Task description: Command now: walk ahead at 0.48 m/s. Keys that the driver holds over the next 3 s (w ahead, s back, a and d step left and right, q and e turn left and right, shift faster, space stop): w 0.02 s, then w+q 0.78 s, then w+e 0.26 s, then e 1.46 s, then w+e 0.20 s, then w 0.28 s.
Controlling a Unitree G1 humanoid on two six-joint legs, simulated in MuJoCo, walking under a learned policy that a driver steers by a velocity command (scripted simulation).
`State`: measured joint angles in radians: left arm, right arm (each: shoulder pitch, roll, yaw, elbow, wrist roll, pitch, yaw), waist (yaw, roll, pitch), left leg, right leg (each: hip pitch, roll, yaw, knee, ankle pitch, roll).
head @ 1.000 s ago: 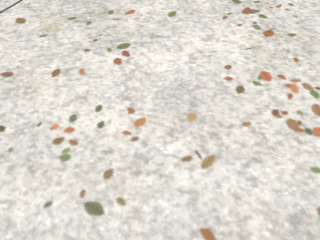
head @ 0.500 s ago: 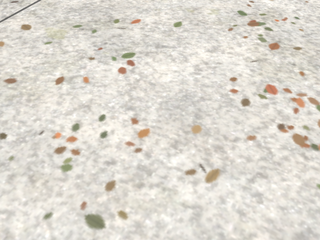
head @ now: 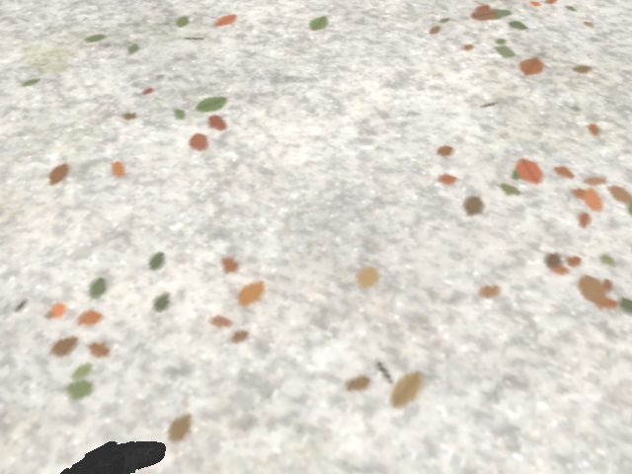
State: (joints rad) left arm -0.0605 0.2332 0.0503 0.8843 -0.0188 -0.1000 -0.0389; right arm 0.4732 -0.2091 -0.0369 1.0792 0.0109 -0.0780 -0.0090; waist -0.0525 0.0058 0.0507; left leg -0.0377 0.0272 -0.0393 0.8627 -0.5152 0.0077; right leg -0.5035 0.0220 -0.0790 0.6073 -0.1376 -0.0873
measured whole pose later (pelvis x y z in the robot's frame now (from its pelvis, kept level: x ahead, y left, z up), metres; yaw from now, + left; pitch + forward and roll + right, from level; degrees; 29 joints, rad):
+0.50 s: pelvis +0.28 +0.04 +0.00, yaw +12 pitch +2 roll -2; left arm 0.33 0.25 0.05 1.03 0.00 -0.06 0.02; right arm 0.05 -0.21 -0.05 0.80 0.02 -0.06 0.06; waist 0.05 0.01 0.02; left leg -0.59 0.04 0.07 0.62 -0.09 0.11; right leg 0.12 -0.01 -0.26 0.32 -0.45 0.02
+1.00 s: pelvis +0.58 +0.11 +0.01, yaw +23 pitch +3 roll +1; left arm 0.04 0.26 0.04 0.79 -0.01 -0.12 -0.03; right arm 0.35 -0.28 -0.08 0.82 0.01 -0.07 -0.01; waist -0.06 -0.04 0.00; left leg 0.00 -0.09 -0.11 0.36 -0.40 0.06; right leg -0.54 -0.01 -0.01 0.49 0.01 -0.05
